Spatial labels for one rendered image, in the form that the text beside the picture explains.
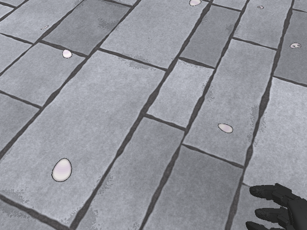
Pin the right robot hand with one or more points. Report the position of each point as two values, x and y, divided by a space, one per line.
292 218

